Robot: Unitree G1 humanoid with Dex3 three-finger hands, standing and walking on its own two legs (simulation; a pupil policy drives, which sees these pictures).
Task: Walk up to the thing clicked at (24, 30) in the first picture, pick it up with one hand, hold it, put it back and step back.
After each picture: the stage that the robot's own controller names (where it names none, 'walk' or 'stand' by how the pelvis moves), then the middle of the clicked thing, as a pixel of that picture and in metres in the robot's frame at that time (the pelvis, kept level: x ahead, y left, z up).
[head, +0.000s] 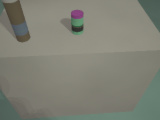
stand; (16, 17) +0.70 +0.32 +0.08
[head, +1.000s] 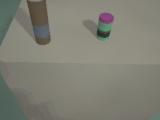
walk; (39, 17) +0.62 +0.18 +0.10
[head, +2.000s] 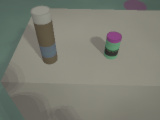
stand; (46, 38) +0.55 +0.17 +0.08
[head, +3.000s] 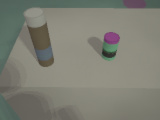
stand; (41, 40) +0.53 +0.18 +0.08
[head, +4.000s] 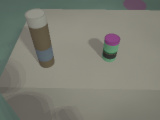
stand; (42, 41) +0.53 +0.17 +0.08
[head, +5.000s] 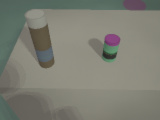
stand; (42, 41) +0.52 +0.17 +0.08
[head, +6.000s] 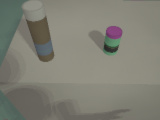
rise first; (40, 34) +0.53 +0.18 +0.08
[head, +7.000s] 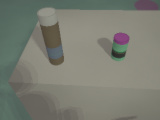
go down; (52, 39) +0.54 +0.16 +0.08
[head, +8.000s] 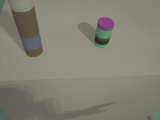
go down; (28, 27) +0.54 +0.15 +0.09
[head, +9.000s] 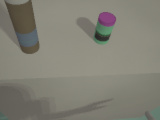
go down; (23, 22) +0.53 +0.15 +0.11
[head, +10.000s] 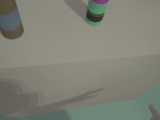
close in; (0, 0) +0.54 +0.17 +0.15
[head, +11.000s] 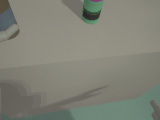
close; out of the picture +0.54 +0.17 +0.16
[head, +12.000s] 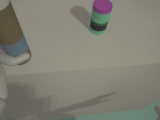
lift; (7, 30) +0.46 +0.17 +0.14
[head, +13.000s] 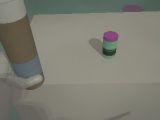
lift; (21, 48) +0.32 +0.16 +0.25
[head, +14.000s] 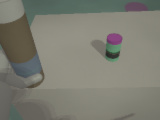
hold; (20, 47) +0.32 +0.15 +0.25
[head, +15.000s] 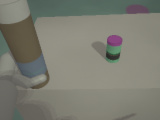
hold; (26, 48) +0.33 +0.15 +0.25
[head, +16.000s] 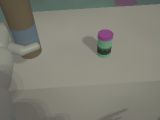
crouch; (19, 17) +0.43 +0.15 +0.27
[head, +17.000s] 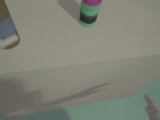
lower; out of the picture +0.52 +0.17 +0.13
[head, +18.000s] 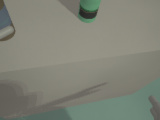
lower; out of the picture +0.53 +0.17 +0.16
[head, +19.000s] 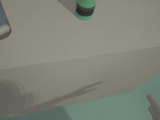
lower; out of the picture +0.54 +0.17 +0.16
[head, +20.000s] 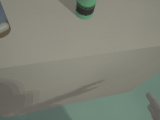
lower; out of the picture +0.54 +0.17 +0.16
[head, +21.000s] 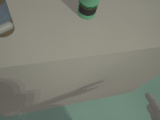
loosen; out of the picture +0.55 +0.16 +0.16
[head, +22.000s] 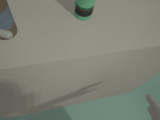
withdraw; out of the picture +0.54 +0.15 +0.15
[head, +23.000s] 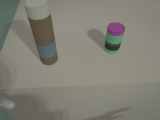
sink last; (44, 35) +0.50 +0.13 +0.12
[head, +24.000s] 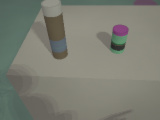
stand; (56, 32) +0.56 +0.14 +0.12
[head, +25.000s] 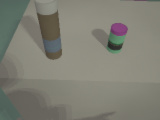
stand; (50, 30) +0.53 +0.13 +0.12
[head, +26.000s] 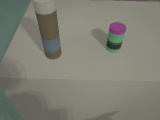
stand; (49, 30) +0.53 +0.13 +0.12
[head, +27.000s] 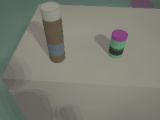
stand; (54, 35) +0.53 +0.13 +0.10
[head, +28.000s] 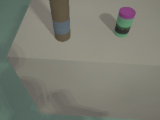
walk; (60, 12) +0.60 +0.08 +0.11
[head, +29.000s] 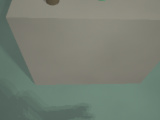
walk; out of the picture +0.82 +0.17 +0.10
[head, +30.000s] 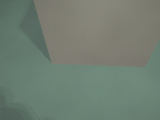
stand; out of the picture +1.14 +0.14 +0.10
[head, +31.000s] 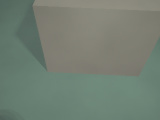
stand; out of the picture +1.13 +0.13 +0.08
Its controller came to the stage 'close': yes
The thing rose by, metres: 0.19
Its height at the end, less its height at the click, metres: +0.00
